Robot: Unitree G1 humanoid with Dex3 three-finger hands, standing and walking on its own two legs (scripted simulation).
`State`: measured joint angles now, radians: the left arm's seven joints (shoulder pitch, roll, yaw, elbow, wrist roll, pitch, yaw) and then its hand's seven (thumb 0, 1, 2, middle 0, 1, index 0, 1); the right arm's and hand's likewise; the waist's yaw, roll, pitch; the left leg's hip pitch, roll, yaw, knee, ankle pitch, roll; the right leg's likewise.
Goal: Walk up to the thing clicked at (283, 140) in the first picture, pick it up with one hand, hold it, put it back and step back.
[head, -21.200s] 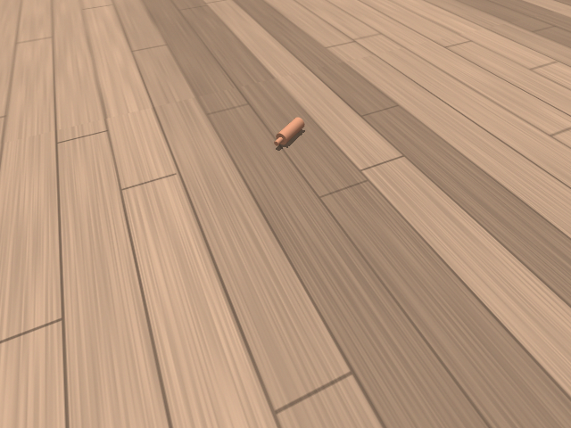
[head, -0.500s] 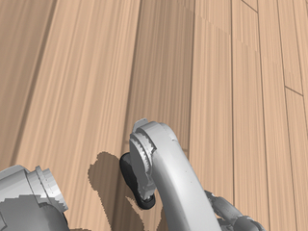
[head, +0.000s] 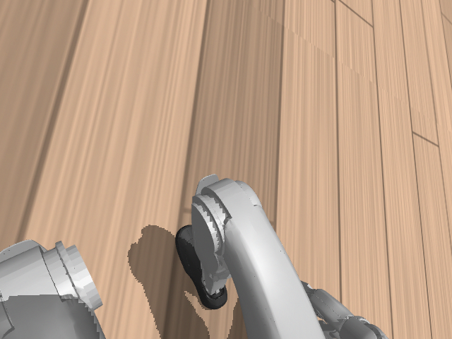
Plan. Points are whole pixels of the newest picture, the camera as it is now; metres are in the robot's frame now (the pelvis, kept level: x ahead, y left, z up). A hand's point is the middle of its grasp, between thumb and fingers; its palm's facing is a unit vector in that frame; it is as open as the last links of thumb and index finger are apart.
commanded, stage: close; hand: left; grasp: from above
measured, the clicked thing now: out of the picture +0.46 +0.39 -0.26
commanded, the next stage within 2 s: settle in 0.72 s
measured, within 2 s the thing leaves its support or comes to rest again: leaves its support in 1.20 s
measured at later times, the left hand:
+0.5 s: hand out of the picture +0.45 +0.36 -0.23, palm faces -0.44 -0.13 -0.89, open 10.7 cm
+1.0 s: hand out of the picture +0.45 +0.37 -0.23, palm faces -0.44 -0.13 -0.89, open 10.5 cm
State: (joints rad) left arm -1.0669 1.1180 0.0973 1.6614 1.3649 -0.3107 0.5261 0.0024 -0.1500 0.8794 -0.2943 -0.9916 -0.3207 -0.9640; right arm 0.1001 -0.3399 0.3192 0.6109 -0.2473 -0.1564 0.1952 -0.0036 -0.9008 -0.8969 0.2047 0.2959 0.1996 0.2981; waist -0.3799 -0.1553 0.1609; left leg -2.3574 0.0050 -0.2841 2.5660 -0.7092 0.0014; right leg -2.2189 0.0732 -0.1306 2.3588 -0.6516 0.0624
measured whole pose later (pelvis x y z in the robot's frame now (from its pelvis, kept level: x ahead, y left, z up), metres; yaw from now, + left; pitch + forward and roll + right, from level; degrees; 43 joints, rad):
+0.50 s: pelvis +0.00 +0.00 +0.00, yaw +0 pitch +27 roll -16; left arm -1.07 1.15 0.11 1.66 1.35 -0.31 0.50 0.00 -0.07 0.72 -0.43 -0.89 -0.46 -0.85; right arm 0.11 -0.35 0.33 0.60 -0.25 -0.15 0.19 0.00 -0.90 -0.90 0.20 0.30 0.20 0.30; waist -0.39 -0.15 0.18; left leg -2.36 0.01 -0.29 2.57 -0.71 0.00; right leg -2.23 0.07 -0.13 2.36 -0.65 0.07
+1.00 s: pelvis +0.00 +0.00 +0.00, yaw +0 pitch +27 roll -16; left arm -1.08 1.14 0.11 1.64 1.34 -0.30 0.48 0.00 -0.05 0.62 -0.54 -0.76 -0.57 -0.72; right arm 0.11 -0.35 0.33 0.59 -0.25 -0.14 0.18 0.00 -0.91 -0.90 0.20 0.30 0.20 0.30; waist -0.38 -0.15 0.18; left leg -2.36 0.01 -0.29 2.56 -0.71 -0.01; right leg -2.23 0.07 -0.13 2.36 -0.64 0.07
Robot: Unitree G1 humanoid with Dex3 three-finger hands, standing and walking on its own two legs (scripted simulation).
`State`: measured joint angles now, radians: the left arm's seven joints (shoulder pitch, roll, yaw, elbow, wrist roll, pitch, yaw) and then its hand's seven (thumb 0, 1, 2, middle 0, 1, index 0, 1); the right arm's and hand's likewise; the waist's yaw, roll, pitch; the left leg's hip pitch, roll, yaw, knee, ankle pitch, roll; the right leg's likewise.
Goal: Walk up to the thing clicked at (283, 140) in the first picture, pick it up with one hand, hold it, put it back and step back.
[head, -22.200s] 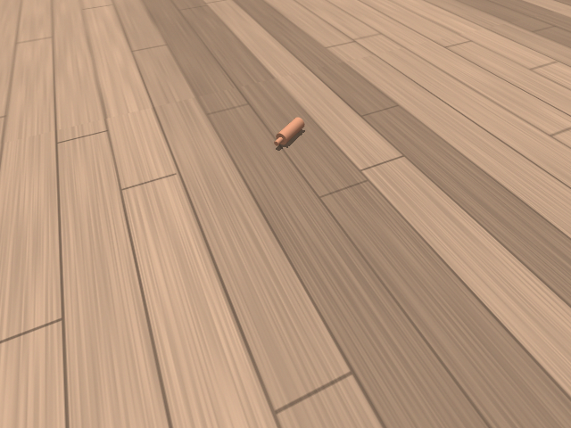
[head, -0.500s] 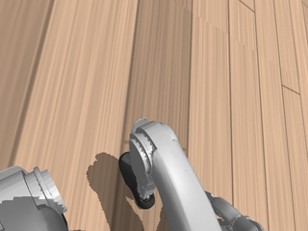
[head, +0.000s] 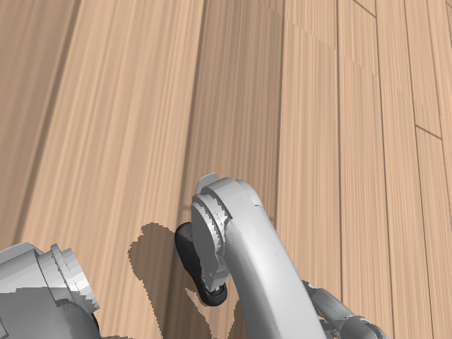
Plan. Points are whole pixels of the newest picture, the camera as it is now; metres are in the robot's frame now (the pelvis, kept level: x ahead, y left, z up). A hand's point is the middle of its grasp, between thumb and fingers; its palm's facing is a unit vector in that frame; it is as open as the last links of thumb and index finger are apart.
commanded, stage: settle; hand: left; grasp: from above
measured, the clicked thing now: out of the picture +0.46 +0.39 -0.26
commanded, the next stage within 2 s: lift in 0.82 s
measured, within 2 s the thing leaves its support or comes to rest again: leaves its support in 0.20 s
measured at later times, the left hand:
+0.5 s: hand out of the picture +0.45 +0.38 -0.17, palm faces -0.43 -0.10 -0.90, open 10.2 cm
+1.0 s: hand out of the picture +0.44 +0.38 -0.11, palm faces -0.44 -0.09 -0.89, open 10.2 cm
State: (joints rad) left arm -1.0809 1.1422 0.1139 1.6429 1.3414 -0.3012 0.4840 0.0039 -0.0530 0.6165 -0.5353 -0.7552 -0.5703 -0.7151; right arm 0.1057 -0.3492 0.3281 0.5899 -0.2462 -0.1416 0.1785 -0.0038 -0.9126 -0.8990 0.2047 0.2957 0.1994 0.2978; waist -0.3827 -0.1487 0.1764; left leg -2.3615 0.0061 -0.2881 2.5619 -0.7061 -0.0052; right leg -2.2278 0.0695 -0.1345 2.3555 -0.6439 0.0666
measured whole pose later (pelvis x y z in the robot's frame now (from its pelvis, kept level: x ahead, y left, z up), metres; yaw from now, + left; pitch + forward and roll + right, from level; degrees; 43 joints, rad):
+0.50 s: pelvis +0.00 +0.00 +0.02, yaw +3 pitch +32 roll -15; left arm -1.00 0.97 0.10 1.35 1.29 -0.22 0.29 0.01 0.01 0.45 -0.65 -0.58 -0.68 -0.55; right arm 0.14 -0.33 0.19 0.59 -0.17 -0.08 0.19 0.00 -0.91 -0.90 0.20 0.30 0.20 0.30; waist -0.31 -0.06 0.05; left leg -2.38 -0.01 -0.23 2.48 -0.68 0.00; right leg -2.24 0.03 -0.10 2.31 -0.66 0.05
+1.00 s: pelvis -0.01 +0.00 +0.04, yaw +5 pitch +34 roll -13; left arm -0.98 0.90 0.08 1.23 1.25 -0.25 0.16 0.01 -0.02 0.47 -0.68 -0.56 -0.70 -0.53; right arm 0.19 -0.31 0.13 0.59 -0.12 0.03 0.12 0.00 -0.92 -0.90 0.21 0.30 0.20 0.30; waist -0.28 -0.01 0.00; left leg -2.34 -0.02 -0.18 2.36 -0.63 0.01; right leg -2.21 0.00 -0.07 2.23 -0.63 0.04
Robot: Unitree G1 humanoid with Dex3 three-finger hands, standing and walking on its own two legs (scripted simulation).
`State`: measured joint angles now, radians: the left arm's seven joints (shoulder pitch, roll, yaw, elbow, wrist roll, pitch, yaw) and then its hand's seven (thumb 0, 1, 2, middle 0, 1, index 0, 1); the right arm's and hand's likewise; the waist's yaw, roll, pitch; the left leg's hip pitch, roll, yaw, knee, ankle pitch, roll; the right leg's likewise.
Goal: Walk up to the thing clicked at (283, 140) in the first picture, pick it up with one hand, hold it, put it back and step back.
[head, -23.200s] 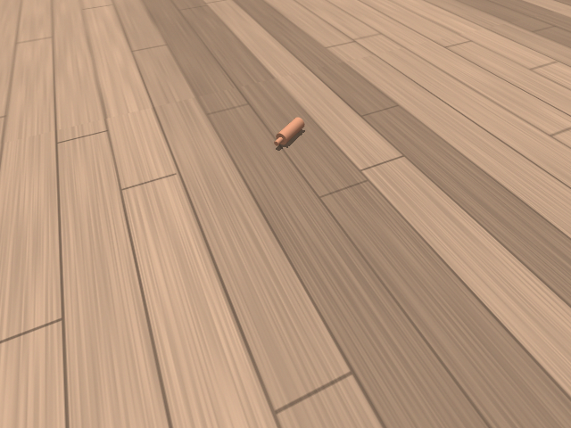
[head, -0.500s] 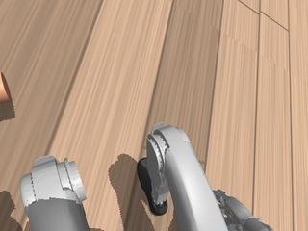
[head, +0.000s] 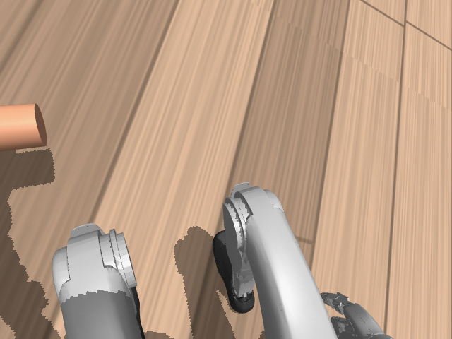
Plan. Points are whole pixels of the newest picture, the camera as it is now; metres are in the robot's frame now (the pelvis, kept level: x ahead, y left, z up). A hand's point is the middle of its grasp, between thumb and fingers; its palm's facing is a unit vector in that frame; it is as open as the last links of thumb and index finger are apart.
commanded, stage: lift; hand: left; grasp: from above
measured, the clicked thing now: out of the picture +0.49 +0.36 -0.19
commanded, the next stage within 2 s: hold in 1.58 s
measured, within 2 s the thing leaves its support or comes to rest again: neither
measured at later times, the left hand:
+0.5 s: hand out of the picture +0.43 +0.33 -0.04, palm faces -0.47 -0.10 -0.88, open 10.2 cm
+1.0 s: hand out of the picture +0.35 +0.28 +0.18, palm faces -0.45 -0.11 -0.89, open 10.3 cm
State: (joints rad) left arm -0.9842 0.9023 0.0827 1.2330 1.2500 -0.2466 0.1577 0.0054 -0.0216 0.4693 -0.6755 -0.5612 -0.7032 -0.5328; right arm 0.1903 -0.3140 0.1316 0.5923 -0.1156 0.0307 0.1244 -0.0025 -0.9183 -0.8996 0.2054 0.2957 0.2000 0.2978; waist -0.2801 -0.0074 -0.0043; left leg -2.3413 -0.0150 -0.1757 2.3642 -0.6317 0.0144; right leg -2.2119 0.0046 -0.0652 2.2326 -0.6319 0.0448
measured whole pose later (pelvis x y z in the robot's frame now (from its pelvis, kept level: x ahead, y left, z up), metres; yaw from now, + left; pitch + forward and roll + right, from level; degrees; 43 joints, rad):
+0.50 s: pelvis +0.00 +0.00 +0.08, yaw +4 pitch +35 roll -8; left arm -0.71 0.74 0.04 0.93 1.09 -0.18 0.03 0.00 -0.01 0.48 -0.65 -0.58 -0.68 -0.56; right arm 0.18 -0.27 0.03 0.60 -0.03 0.08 0.07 0.00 -0.92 -0.90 0.21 0.30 0.20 0.30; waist -0.19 0.03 -0.14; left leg -2.08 0.01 -0.10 2.09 -0.63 0.02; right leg -2.00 -0.01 -0.02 2.00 -0.63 0.06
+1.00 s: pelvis +0.02 -0.01 +0.26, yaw +8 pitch +23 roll -3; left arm -0.36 0.54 -0.08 0.70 1.00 -0.09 0.05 0.00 -0.02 0.50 -0.64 -0.59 -0.67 -0.57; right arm 0.17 -0.24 -0.01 0.67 0.03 0.05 -0.04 0.00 -0.90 -0.89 0.21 0.30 0.20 0.30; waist -0.09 0.05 -0.16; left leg -1.36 0.04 -0.05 1.51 -0.56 -0.01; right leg -1.33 -0.01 0.00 1.46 -0.54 0.05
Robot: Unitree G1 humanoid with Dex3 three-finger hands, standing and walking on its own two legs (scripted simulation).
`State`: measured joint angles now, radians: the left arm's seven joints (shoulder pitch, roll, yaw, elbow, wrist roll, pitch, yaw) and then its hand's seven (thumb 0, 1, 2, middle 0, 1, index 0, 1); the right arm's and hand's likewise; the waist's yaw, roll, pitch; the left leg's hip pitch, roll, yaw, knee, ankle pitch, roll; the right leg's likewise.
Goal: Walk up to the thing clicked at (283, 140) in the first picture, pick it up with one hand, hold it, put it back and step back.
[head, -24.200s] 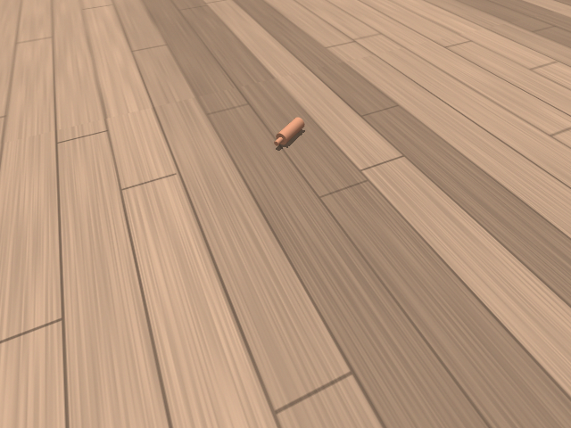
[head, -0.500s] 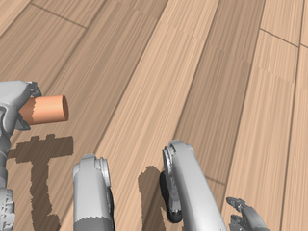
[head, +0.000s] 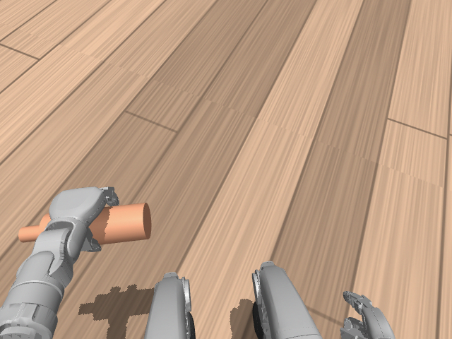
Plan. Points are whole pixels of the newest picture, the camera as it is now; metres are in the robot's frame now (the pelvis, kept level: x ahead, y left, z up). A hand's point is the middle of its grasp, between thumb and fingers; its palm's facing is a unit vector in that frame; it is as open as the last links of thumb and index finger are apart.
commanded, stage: lift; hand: left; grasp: from above
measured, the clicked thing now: (86, 227) +0.37 +0.27 -0.12
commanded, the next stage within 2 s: hold in 0.58 s
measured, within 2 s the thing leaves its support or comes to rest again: neither
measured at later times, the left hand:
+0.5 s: hand (76, 208) +0.35 +0.23 +0.03, palm faces -0.45 -0.05 -0.89, open 10.3 cm
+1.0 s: hand (62, 186) +0.36 +0.22 +0.09, palm faces -0.48 -0.04 -0.88, open 10.2 cm
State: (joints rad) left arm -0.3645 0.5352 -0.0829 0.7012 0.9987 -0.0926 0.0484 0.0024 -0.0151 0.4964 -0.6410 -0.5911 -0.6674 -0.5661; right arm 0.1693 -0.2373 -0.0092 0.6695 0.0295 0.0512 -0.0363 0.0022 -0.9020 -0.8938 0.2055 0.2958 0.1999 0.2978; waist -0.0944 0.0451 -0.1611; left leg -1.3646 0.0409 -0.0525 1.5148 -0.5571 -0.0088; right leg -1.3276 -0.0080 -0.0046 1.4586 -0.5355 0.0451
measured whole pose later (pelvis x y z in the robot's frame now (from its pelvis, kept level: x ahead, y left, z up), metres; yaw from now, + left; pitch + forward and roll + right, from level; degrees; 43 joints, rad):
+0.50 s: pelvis +0.03 +0.00 +0.11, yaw +0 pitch +11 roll -1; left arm -0.33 0.42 -0.17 0.84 1.03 -0.05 0.13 0.00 -0.03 0.51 -0.63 -0.62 -0.66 -0.59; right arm 0.25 -0.24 -0.03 0.73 0.03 0.00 -0.05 0.00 -0.91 -0.90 0.20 0.30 0.20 0.30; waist -0.07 0.03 -0.10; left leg -0.78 0.05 -0.01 0.98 -0.41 -0.01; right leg -0.76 -0.01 0.01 0.94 -0.38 0.04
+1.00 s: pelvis +0.06 +0.00 +0.15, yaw +0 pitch +7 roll -1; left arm -0.29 0.41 -0.20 0.76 1.02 -0.05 0.03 0.00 0.01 0.45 -0.65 -0.56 -0.68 -0.53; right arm 0.22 -0.24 -0.04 0.71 0.05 0.02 -0.05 0.01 -0.90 -0.89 0.20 0.30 0.20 0.30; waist -0.03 0.03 -0.06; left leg -0.50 0.04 0.02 0.73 -0.34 -0.01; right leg -0.50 -0.02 0.03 0.70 -0.32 0.04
